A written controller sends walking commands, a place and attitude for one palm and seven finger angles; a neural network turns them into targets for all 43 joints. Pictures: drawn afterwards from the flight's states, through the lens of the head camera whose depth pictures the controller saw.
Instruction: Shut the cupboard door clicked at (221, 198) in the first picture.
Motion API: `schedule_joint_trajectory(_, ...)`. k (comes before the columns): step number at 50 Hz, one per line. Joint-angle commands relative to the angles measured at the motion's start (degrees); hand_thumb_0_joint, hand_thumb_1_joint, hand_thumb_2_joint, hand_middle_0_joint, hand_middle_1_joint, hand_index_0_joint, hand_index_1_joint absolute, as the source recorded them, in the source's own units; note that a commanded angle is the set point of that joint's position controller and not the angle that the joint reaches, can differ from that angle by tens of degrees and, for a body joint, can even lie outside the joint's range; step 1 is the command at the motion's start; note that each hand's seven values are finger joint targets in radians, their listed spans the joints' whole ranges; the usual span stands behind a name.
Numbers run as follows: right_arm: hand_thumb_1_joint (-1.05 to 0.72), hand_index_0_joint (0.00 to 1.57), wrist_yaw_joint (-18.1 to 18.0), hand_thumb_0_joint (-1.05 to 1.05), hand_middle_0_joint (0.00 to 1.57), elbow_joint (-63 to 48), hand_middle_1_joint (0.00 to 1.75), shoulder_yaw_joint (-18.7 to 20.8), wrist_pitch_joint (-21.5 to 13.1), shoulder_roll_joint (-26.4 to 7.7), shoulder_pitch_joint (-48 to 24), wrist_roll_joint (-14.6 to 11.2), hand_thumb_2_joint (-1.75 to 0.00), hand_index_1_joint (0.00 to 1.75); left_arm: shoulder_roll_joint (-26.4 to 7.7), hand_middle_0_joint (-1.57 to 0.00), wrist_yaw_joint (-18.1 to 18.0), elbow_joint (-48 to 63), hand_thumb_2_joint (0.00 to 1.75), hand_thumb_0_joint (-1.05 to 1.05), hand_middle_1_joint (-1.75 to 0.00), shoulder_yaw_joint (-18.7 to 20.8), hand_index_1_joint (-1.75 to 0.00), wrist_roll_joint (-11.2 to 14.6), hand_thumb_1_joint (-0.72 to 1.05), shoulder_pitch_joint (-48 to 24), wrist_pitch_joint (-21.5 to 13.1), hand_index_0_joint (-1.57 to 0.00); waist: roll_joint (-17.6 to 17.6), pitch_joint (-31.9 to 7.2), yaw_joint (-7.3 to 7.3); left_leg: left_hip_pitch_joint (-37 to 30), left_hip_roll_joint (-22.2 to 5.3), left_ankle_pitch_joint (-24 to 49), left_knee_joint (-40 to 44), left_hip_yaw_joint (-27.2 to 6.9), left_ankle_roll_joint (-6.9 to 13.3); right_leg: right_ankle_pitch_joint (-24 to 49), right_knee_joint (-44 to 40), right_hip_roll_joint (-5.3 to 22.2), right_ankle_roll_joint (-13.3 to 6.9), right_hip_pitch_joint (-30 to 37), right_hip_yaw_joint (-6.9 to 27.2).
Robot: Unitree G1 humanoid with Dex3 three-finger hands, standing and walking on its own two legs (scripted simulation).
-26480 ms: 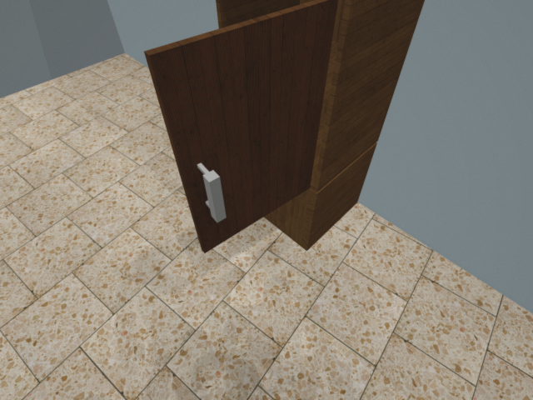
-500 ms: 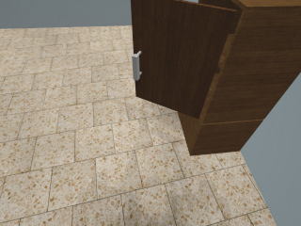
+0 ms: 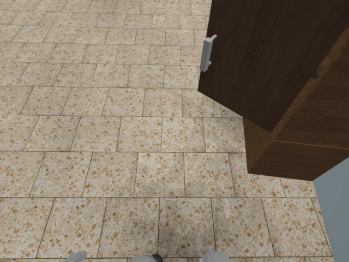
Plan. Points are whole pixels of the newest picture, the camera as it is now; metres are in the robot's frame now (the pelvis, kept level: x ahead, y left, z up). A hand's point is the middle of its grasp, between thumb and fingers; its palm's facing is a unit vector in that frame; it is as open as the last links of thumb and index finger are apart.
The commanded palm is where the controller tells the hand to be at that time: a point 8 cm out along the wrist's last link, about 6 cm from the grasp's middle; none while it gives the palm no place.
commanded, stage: walk to a spot facing it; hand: left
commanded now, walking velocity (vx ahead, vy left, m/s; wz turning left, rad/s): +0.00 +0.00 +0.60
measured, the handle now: (208, 53) +0.89 -0.12 -0.08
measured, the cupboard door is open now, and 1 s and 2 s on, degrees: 58 58 58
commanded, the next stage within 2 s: turn to face it in 1.76 s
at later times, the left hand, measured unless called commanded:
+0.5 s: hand out of the picture -0.03 +0.16 -0.17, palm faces +0.38 -0.88 -0.27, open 7.4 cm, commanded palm none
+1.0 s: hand out of the picture -0.04 +0.12 -0.16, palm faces +0.66 -0.71 -0.25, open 7.4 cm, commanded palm none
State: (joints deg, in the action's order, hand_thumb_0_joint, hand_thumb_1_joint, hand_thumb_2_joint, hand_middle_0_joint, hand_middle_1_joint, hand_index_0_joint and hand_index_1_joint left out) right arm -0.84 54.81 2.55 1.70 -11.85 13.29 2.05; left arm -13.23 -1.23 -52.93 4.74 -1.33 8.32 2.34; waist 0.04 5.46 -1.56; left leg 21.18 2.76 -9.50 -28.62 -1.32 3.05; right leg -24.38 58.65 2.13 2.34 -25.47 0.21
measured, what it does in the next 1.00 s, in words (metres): steps on the spot, turning left: right foot, then left foot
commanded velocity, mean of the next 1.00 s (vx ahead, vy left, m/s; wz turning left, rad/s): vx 0.06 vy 0.00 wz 0.60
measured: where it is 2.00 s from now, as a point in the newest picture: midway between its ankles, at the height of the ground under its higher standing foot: (146, 242)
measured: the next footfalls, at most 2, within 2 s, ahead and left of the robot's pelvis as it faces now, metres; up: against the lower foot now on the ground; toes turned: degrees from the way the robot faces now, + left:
right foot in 0.18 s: +0.04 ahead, -0.17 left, +0.00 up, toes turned +10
left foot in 0.52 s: -0.02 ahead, +0.09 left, +0.00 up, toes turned +26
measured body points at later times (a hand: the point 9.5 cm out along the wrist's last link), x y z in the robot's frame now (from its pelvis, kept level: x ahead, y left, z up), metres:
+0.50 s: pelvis +0.00 -0.05 -0.01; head +0.06 -0.03 +0.44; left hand -0.05 +0.21 -0.15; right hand +0.19 -0.26 -0.15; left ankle -0.05 +0.07 -0.73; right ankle +0.00 -0.18 -0.74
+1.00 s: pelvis +0.04 -0.07 +0.00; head +0.08 -0.04 +0.45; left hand -0.08 +0.16 -0.14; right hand +0.27 -0.21 -0.14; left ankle -0.07 +0.01 -0.68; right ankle +0.10 -0.16 -0.74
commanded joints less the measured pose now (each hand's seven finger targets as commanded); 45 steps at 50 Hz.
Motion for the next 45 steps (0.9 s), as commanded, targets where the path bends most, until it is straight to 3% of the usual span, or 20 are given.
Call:
schedule_joint_trajectory(1, -0.90, 0.20, -0.37, 0.00, 0.20, -3.40, 0.30, 3.38, -0.27, -12.61, 2.61, -0.10, -0.90, 0.30, -4.52, -0.20, 0.08, 5.51, 0.90, 0.00, -0.30, 0.44, -0.30, -0.10, 0.90, 1.40, -0.81, -0.20, -7.19, -9.29, -0.37, -9.90, -13.98, 1.16, 11.61, -21.17, 6.62, -1.04, -7.62, -0.88, 0.78, -0.58, 0.37)
schedule_joint_trajectory(5, -0.90, 0.20, 0.27, 0.00, 0.20, -5.49, 0.30, 4.30, 0.74, -13.33, -1.17, -0.02, -0.90, 0.30, -5.33, -0.20, -0.08, 5.45, 0.90, 0.00, -0.30, 0.63, -0.30, 0.19, 0.90, 5.43, -0.39, -0.20, -10.98, -8.88, 1.40, -2.42, -10.48, -5.38, 11.75, -21.51, 4.21, 1.07, -19.28, -3.67, -0.01, 9.48, -1.41)
schedule_joint_trajectory(7, -0.90, 0.20, 0.49, 0.00, 0.20, -7.10, 0.30, 4.44, 1.20, -11.50, -3.95, -0.69, -0.90, 0.30, -7.87, -0.20, -0.37, 4.57, 0.90, 0.00, -0.30, 1.42, -0.30, 0.09, 0.90, 11.05, -0.87, -0.20, -7.25, -8.61, 4.41, 7.76, -5.65, -11.46, 6.69, -18.24, 0.49, 5.81, -34.54, -1.66, -1.24, 22.14, 0.04)
schedule_joint_trajectory(9, -0.90, 0.20, 1.05, 0.00, 0.20, -8.58, 0.30, 4.33, 1.33, -6.83, -3.19, -0.79, -0.90, 0.30, -15.32, -0.20, -1.08, 7.14, 0.90, 0.00, -0.30, 2.24, -0.30, -1.06, 0.90, 6.13, -1.09, -0.20, 14.29, -4.15, 3.66, 17.92, 4.19, -21.67, -28.38, -2.74, -5.98, -9.57, -51.19, 25.40, -12.12, 14.65, 26.79)
schedule_joint_trajectory(10, -0.90, 0.20, 1.47, 0.00, 0.20, -8.52, 0.30, 4.58, 1.84, -8.27, -1.16, -0.09, -0.90, 0.30, -14.14, -0.20, -1.21, 8.93, 0.90, 0.00, -0.30, 1.61, -0.30, -0.36, 0.90, -0.60, -0.97, -0.20, 8.29, -3.68, -0.29, 13.39, 0.26, -19.84, -38.71, -4.08, -5.05, -5.68, -48.45, 24.37, -12.61, 6.19, 20.82)
schedule_joint_trajectory(11, -0.90, 0.20, 1.40, 0.00, 0.20, -7.86, 0.30, 4.64, 2.12, -7.32, -0.30, -0.20, -0.90, 0.30, -10.63, -0.20, -1.52, 9.48, 0.90, 0.00, -0.30, 1.40, -0.30, -0.24, 0.90, -2.48, -1.41, -0.20, 10.48, -4.29, -1.41, 13.38, -0.83, -18.45, -42.54, -3.98, -4.94, 0.09, -46.31, 20.05, -11.43, 6.39, 18.25)
schedule_joint_trajectory(14, -0.90, 0.20, 2.35, 0.00, 0.20, -7.84, 0.30, 3.35, 1.45, -6.79, -1.67, -0.86, -0.90, 0.30, -8.38, -0.20, -1.09, 8.20, 0.90, 0.00, -0.30, 0.43, -0.30, -0.29, 0.90, 0.06, -2.58, -0.20, 10.86, -4.17, -0.90, 12.94, -3.07, -14.92, -36.90, 0.62, -6.51, 32.34, -36.61, 14.70, -10.40, 15.70, 3.06)
schedule_joint_trajectory(18, -0.90, 0.20, 2.56, 0.00, 0.20, -9.50, 0.30, 2.10, 1.21, -4.94, -7.31, -1.20, -0.90, 0.30, -11.27, -0.20, -1.04, 5.76, 0.90, 0.00, -0.30, 1.47, -0.30, -0.45, 0.90, 8.48, -2.52, -0.20, 11.12, -6.64, 3.43, 8.98, -2.48, -16.75, -21.83, 5.43, -6.33, 47.12, -31.70, 15.83, -9.44, 24.61, -0.22)
schedule_joint_trajectory(22, -0.90, 0.20, 2.45, 0.00, 0.20, -9.32, 0.30, 1.79, 0.60, -5.51, -6.39, -1.41, -0.90, 0.30, -12.36, -0.20, -0.88, 5.17, 0.90, 0.00, -0.30, 2.17, -0.30, -0.45, 0.90, 9.82, -2.29, -0.20, 11.93, -7.99, 3.09, 1.37, -1.99, -12.61, -7.28, 7.33, -4.94, 48.23, -26.92, 16.65, -7.69, 24.77, -1.99)
schedule_joint_trajectory(24, -0.90, 0.20, 2.36, 0.00, 0.20, -7.72, 0.30, 2.62, -0.07, -9.24, -0.40, -1.01, -0.90, 0.30, -11.46, -0.20, -0.59, 5.72, 0.90, 0.00, -0.30, 2.01, -0.30, 0.29, 0.90, 9.25, -2.10, -0.20, 5.55, -11.80, -0.47, -15.10, -4.87, 7.19, 3.50, 3.44, -2.90, 39.65, -16.22, 14.17, -3.05, 14.92, -6.60)
schedule_joint_trajectory(25, -0.90, 0.20, 1.92, 0.00, 0.20, -7.09, 0.30, 4.15, -0.42, -15.66, 2.91, -0.50, -0.90, 0.30, -7.87, -0.20, -0.21, 7.65, 0.90, 0.00, -0.30, 1.29, -0.30, 0.63, 0.90, 9.90, -1.81, -0.20, -11.94, -15.10, -2.00, -27.28, -19.62, 30.50, 2.31, -14.52, 3.99, 9.28, -4.96, 6.82, 1.25, -0.95, -10.09)
schedule_joint_trajectory(26, -0.90, 0.20, 1.63, 0.00, 0.20, -5.86, 0.30, 4.63, 0.11, -17.81, 6.80, -0.90, -0.90, 0.30, -6.09, -0.20, -0.41, 9.96, 0.90, 0.00, -0.30, -0.26, -0.30, 0.06, 0.90, 5.32, -1.56, -0.20, -15.02, -13.68, -4.07, -27.03, -26.31, 41.96, 3.53, -19.77, 10.18, -14.35, 2.76, 4.07, 1.44, -7.07, -5.94)
schedule_joint_trajectory(27, -0.90, 0.20, 0.78, 0.00, 0.20, -5.08, 0.30, 4.58, -0.04, -17.39, 7.50, -0.67, -0.90, 0.30, -6.28, -0.20, -0.53, 10.88, 0.90, 0.00, -0.30, 0.06, -0.30, 0.04, 0.90, 1.91, -1.05, -0.20, -10.96, -12.17, -4.78, -23.56, -25.55, 38.31, 3.82, -19.47, 11.14, -12.48, 6.13, 4.34, 1.38, -9.23, -2.22)
schedule_joint_trajectory(29, -0.90, 0.20, -0.22, 0.00, 0.20, -6.25, 0.30, 3.66, -0.13, -14.31, 1.99, -0.36, -0.90, 0.30, -6.58, -0.20, -0.46, 9.48, 0.90, 0.00, -0.30, 0.48, -0.30, 0.36, 0.90, 0.32, -0.68, -0.20, -14.04, -8.48, -2.82, -16.58, -20.30, 31.92, 4.25, -15.28, 8.66, -6.42, 6.82, 4.72, 1.60, -8.30, 0.14)
schedule_joint_trajectory(36, -0.90, 0.20, 0.10, 0.00, 0.20, -9.43, 0.30, 3.55, 0.69, -13.57, -8.72, -0.41, -0.90, 0.30, -6.12, -0.20, 0.73, 6.40, 0.90, 0.00, -0.30, 0.94, -0.30, 0.28, 0.90, 11.15, -0.93, -0.20, -8.56, -7.03, 3.76, 0.05, -12.05, 5.51, 2.13, -12.30, 3.33, 5.65, -20.62, -1.37, 1.12, 13.06, -4.48)
schedule_joint_trajectory(37, -0.90, 0.20, 0.35, 0.00, 0.20, -10.02, 0.30, 3.60, 0.81, -12.33, -9.91, -0.81, -0.90, 0.30, -7.09, -0.20, 0.60, 5.60, 0.90, 0.00, -0.30, 1.37, -0.30, -0.02, 0.90, 14.64, -1.40, -0.20, -4.54, -7.65, 5.62, 4.97, -8.63, -1.99, -2.62, -10.19, 1.19, 9.96, -28.72, 0.25, 0.92, 19.05, -3.36)
schedule_joint_trajectory(39, -0.90, 0.20, 1.20, 0.00, 0.20, -11.63, 0.30, 3.30, 0.97, -7.05, -8.07, -1.14, -0.90, 0.30, -14.86, -0.20, -0.10, 7.23, 0.90, 0.00, -0.30, 2.16, -0.30, -0.98, 0.90, 13.30, -2.28, -0.20, 18.28, -5.51, 5.50, 13.55, 2.31, -26.52, -32.42, -1.34, -4.40, 4.30, -46.12, 24.03, -9.03, 15.60, 24.18)
schedule_joint_trajectory(41, -0.90, 0.20, 1.44, 0.00, 0.20, -10.52, 0.30, 3.96, 1.40, -7.83, -6.25, -0.78, -0.90, 0.30, -11.28, -0.20, -0.94, 8.95, 0.90, 0.00, -0.30, 1.92, -0.30, -0.65, 0.90, 7.44, -2.27, -0.20, 14.25, -5.87, 1.96, 13.01, -2.43, -21.67, -45.18, -4.46, -3.76, 3.19, -44.21, 22.38, -11.32, 11.30, 20.93)
schedule_joint_trajectory(43, -0.90, 0.20, 2.45, 0.00, 0.20, -9.40, 0.30, 3.29, 1.42, -7.28, -5.77, -0.50, -0.90, 0.30, -8.45, -0.20, -0.79, 9.60, 0.90, 0.00, -0.30, 1.16, -0.30, -0.69, 0.90, 3.14, -2.56, -0.20, 11.38, -4.35, 0.21, 10.96, -4.97, -16.67, -43.48, -1.59, -4.67, 4.11, -42.77, 17.79, -9.66, 9.81, 8.11)
schedule_joint_trajectory(45, -0.90, 0.20, 3.09, 0.00, 0.20, -9.38, 0.30, 2.65, 1.32, -5.89, -6.59, -0.64, -0.90, 0.30, -8.90, -0.20, -0.50, 8.74, 0.90, 0.00, -0.30, 1.45, -0.30, -0.78, 0.90, 4.04, -3.08, -0.20, 11.38, -4.59, 1.00, 8.35, -5.44, -16.37, -33.85, 1.83, -5.11, 5.35, -42.74, 17.09, -8.47, 11.76, 2.40)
